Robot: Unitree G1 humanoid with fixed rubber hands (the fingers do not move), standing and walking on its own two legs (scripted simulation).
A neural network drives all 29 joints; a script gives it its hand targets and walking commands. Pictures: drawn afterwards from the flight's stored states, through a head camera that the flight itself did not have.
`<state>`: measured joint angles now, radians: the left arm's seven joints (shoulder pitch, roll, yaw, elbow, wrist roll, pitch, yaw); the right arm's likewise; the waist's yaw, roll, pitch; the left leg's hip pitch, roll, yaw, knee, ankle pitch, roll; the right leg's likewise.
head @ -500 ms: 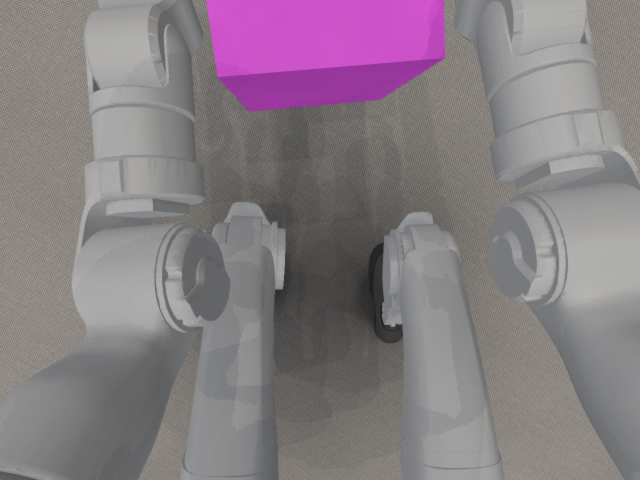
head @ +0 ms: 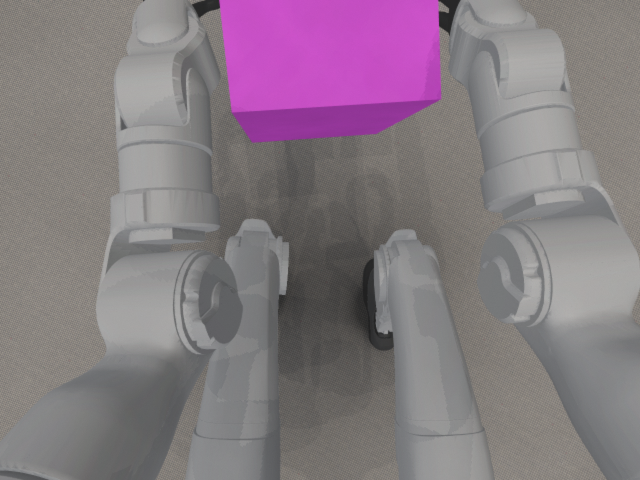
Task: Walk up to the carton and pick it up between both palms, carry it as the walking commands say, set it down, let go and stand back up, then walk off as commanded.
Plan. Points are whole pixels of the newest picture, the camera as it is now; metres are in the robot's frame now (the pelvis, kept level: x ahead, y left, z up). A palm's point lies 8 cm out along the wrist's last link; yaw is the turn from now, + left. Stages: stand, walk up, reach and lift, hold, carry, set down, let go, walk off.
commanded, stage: reach and lift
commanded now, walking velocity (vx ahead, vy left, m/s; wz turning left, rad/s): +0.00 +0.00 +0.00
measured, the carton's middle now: out of the picture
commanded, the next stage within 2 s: none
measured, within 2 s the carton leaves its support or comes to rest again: neither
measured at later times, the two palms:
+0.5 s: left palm out of the picture +0.50 +0.17 +0.05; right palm out of the picture +0.52 -0.09 +0.05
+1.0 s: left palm out of the picture +0.46 +0.17 +0.14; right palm out of the picture +0.50 -0.09 +0.14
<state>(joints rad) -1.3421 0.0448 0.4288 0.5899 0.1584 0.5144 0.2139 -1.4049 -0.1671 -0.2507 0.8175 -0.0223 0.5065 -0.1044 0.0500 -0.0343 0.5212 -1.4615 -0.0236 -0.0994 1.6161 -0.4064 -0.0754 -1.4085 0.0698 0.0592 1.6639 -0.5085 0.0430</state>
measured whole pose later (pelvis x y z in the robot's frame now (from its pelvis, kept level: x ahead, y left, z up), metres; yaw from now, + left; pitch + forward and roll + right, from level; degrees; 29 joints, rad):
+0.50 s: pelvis +0.01 +0.00 +0.06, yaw +0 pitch +13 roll -1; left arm -1.14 -0.04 0.43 0.56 0.18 0.52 0.22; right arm -1.20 -0.11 -0.26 0.79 -0.06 0.51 -0.09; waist 0.05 -0.03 0.36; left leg -1.26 -0.02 -0.10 1.40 -0.37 -0.07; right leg -1.20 0.06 0.06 1.44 -0.46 0.04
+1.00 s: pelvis +0.09 +0.00 +0.15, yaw +1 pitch +20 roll -1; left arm -0.69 -0.20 0.53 0.62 0.35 0.44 0.10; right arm -0.80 0.07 -0.41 0.85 -0.29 0.47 -0.02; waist 0.05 -0.03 -0.15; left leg -1.04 -0.02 -0.10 1.02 -0.33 -0.05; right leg -0.99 0.04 0.07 1.05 -0.42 0.04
